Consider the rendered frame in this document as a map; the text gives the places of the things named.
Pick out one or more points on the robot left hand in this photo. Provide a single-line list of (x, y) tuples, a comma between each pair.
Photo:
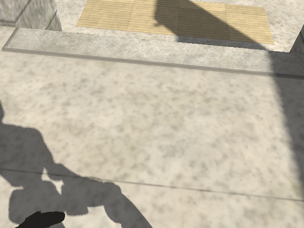
[(42, 220)]

